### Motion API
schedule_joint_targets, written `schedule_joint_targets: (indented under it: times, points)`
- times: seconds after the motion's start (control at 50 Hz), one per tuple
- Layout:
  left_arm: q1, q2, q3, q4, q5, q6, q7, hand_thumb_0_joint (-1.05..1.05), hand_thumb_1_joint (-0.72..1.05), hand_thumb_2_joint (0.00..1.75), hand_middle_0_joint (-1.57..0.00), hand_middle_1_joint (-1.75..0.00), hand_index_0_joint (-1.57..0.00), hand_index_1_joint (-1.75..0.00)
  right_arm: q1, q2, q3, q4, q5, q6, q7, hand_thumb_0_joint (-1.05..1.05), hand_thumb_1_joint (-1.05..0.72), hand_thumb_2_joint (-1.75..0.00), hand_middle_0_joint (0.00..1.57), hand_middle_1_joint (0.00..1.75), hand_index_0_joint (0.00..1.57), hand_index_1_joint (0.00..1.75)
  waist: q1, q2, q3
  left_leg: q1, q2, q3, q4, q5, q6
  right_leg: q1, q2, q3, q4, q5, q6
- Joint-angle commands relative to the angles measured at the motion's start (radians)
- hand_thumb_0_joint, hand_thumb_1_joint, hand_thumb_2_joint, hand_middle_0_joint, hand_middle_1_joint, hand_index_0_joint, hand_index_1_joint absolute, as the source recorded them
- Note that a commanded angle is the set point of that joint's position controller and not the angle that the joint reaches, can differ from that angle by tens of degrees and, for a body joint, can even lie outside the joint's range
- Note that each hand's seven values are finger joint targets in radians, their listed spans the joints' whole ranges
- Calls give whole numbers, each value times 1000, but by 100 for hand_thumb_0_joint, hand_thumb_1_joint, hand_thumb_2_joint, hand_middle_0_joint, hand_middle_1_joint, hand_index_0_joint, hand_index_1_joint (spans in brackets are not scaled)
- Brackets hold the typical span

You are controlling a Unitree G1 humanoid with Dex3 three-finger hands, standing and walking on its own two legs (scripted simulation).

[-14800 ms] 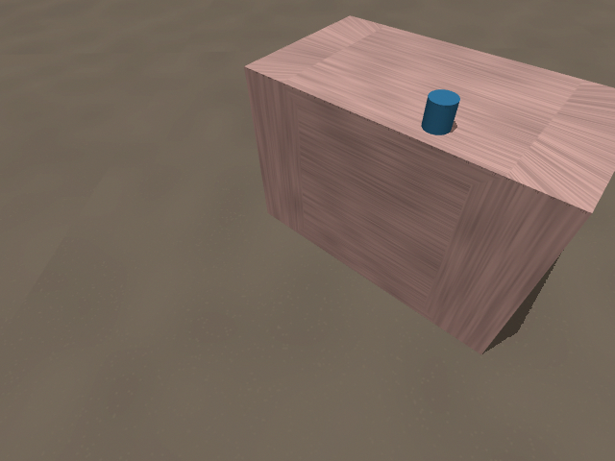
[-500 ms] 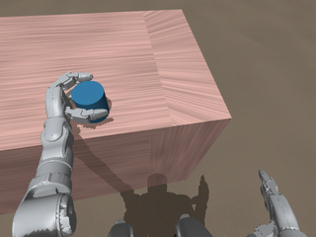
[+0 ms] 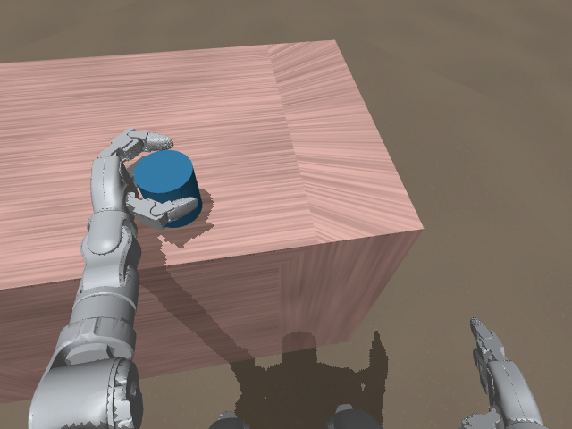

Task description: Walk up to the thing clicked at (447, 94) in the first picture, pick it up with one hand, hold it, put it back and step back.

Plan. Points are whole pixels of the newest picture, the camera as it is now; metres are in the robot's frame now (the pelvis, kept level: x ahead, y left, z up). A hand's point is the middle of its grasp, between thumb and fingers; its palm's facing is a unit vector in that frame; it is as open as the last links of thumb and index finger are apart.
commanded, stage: settle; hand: left
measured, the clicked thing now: (170, 190) +0.45 +0.15 +0.07
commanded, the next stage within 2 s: lift in 0.58 s
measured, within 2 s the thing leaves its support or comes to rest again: neither
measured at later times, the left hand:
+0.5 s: hand (154, 164) +0.46 +0.16 +0.12, palm faces +0.07 -1.00 -0.01, open 11.0 cm
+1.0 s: hand (144, 148) +0.45 +0.16 +0.16, palm faces +0.06 -1.00 -0.01, open 11.0 cm
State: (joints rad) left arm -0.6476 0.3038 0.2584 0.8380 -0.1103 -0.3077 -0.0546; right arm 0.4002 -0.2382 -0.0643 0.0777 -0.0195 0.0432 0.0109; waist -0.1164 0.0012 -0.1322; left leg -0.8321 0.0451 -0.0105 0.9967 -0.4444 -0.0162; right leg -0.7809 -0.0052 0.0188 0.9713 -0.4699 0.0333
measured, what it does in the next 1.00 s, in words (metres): stands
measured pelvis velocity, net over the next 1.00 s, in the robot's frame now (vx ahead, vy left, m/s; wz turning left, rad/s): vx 0.01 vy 0.00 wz -0.01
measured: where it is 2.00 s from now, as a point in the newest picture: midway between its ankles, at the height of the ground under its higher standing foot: outside the picture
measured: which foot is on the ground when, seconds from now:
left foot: down 0.00-1.00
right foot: down 0.00-1.00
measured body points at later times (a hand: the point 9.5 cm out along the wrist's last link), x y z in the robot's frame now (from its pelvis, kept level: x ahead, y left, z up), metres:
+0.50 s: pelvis +0.00 +0.00 +0.01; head +0.06 +0.01 +0.46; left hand +0.45 +0.21 +0.12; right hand +0.15 -0.26 -0.03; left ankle +0.02 +0.13 -0.68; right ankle +0.00 -0.14 -0.68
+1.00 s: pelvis +0.01 +0.00 +0.03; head +0.05 +0.00 +0.47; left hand +0.44 +0.21 +0.16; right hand +0.15 -0.27 -0.02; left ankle +0.02 +0.13 -0.68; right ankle +0.00 -0.14 -0.68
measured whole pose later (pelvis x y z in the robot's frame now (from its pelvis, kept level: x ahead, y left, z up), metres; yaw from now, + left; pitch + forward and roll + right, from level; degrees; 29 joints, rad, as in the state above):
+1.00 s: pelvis +0.01 +0.00 +0.03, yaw +0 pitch +10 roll -1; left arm -0.60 0.28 0.23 0.66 -0.15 -0.11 -0.06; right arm 0.36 -0.23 -0.09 0.27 0.03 0.01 -0.04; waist -0.07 0.02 -0.12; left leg -0.61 0.04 0.01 0.83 -0.39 -0.02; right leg -0.57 -0.01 0.03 0.81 -0.42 0.03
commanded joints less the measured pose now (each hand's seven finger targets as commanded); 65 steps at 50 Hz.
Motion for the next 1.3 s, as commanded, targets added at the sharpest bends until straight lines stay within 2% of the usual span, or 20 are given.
schedule_joint_targets:
  times: [0.0,0.04,0.08,0.18,0.26,0.4,0.44,0.52,0.56,0.68,0.74,0.86,0.92,0.94,0.98,1.02,1.04,1.06,1.26,1.28]
  points:
    - [-451,168,21,-235,-21,-37,-6,0,4,131,-134,-145,-134,-148,-5,-116,-59,-145,5,-42,-9,0,53,-6,5,5,5,5,-4,69,-373,323,-19,11,-130,293,28,138,24,-33,-141,342,-33]
    - [-436,176,27,-211,-26,-24,-11,0,3,131,-135,-146,-135,-149,-19,-144,-91,-133,8,-45,-17,0,53,-6,5,5,5,5,-6,40,-365,311,-21,18,-136,282,33,161,22,-26,-153,349,-29]
    - [-453,168,18,-227,-24,-17,-12,0,2,132,-134,-147,-135,-149,-22,-120,-59,-129,8,-49,-15,0,53,-6,5,5,5,5,1,58,-376,335,-19,14,-141,311,30,168,22,-30,-150,362,-33]
    - [-450,209,47,-250,-30,-6,-10,0,1,130,-133,-146,-134,-148,-21,-141,-84,-125,11,-44,-20,0,53,-6,5,5,5,5,16,37,-414,359,-21,16,-153,343,31,217,24,-31,-159,392,-31]
    - [-454,187,38,-258,-33,2,-4,0,-1,130,-132,-146,-133,-147,-10,-116,-59,-120,13,-46,-21,0,53,-6,5,5,5,5,14,28,-410,369,-23,21,-161,348,33,233,22,-27,-170,405,-28]
    - [-476,193,28,-276,-29,16,-4,0,-1,129,-129,-143,-130,-145,-35,-136,-89,-75,16,-54,-29,0,53,-6,5,5,5,5,9,78,-394,415,-18,18,-182,349,26,202,22,-30,-183,381,-35]
    - [-465,180,22,-261,-34,24,-10,0,0,129,-127,-142,-129,-144,-40,-123,-64,-81,17,-57,-28,0,54,-6,5,5,5,5,14,53,-374,409,-16,15,-193,335,25,206,23,-33,-192,366,-36]
    - [-481,212,39,-287,-35,35,-1,0,-1,128,-128,-143,-130,-145,-50,-133,-84,-59,24,-61,-35,0,53,-6,5,5,5,5,19,37,-371,384,-27,27,-205,286,32,251,17,-23,-211,354,-28]
    - [-455,168,20,-255,-39,46,-1,0,-4,129,-128,-143,-129,-145,-50,-115,-65,-37,25,-65,-36,0,53,-6,5,5,5,5,22,23,-340,393,-24,23,-213,284,30,231,21,-28,-214,342,-31]
    - [-501,210,30,-298,-39,56,-8,0,4,125,-131,-143,-133,-144,-68,-116,-63,-13,29,-68,-43,0,52,-6,5,5,5,5,28,41,-383,416,-25,27,-209,350,34,265,17,-23,-219,408,-28]
    - [-459,211,37,-314,-51,66,-8,0,4,129,-135,-147,-137,-147,-58,-159,-105,-16,34,-73,-49,0,52,-6,5,5,5,5,31,17,-390,435,-25,26,-223,349,32,296,19,-26,-226,412,-27]
    - [-445,186,15,-411,-54,93,-6,0,1,129,-135,-148,-137,-148,-58,-100,-69,22,45,-78,-47,0,52,-6,5,5,5,5,49,48,-366,464,-27,33,-238,380,29,319,19,-29,-245,430,-27]
    - [-391,152,-7,-410,-59,123,-4,0,3,129,-134,-148,-137,-148,-80,-121,-81,14,46,-83,-51,0,52,-6,5,5,5,5,47,33,-363,479,-23,32,-248,401,28,335,20,-33,-251,444,-26]
    - [-390,176,9,-468,-59,128,2,0,2,129,-134,-147,-136,-148,-77,-117,-75,42,49,-83,-52,0,53,-5,5,5,5,5,68,40,-343,477,-25,32,-256,395,26,342,20,-34,-256,435,-27]
    - [-388,183,7,-512,-57,146,11,0,3,130,-134,-148,-137,-149,-91,-140,-102,36,50,-85,-59,0,53,-5,5,5,5,5,64,44,-344,492,-25,35,-263,403,25,357,20,-34,-262,445,-26]
    - [-342,143,-12,-534,-59,169,11,0,1,128,-133,-147,-136,-147,-91,-103,-68,48,52,-88,-54,0,52,-5,5,5,5,5,74,40,-350,506,-24,34,-266,424,25,382,19,-38,-265,459,-25]
    - [-354,178,16,-602,-65,175,17,0,2,129,-134,-148,-136,-148,-81,-111,-78,52,54,-89,-57,0,53,-5,5,5,5,5,80,51,-359,515,-26,35,-266,440,24,396,19,-38,-264,473,-25]
    - [-333,165,3,-631,-64,190,16,0,0,129,-133,-148,-136,-148,-90,-123,-92,52,56,-91,-59,0,52,-5,5,5,5,5,77,45,-368,532,-26,35,-267,456,23,402,19,-40,-266,491,-24]
    - [-174,122,0,-792,-81,393,-4,0,4,130,-132,-147,-135,-147,-121,-132,-93,119,66,-121,-63,0,54,-5,5,5,5,5,88,-2,-210,534,-30,40,-335,367,19,400,16,-55,-328,396,-22]
    - [-170,104,-15,-815,-83,410,-9,0,5,131,-133,-148,-136,-148,-121,-116,-74,105,68,-126,-60,0,54,-5,5,5,5,5,88,-8,-205,540,-30,41,-338,366,20,404,16,-57,-331,392,-21]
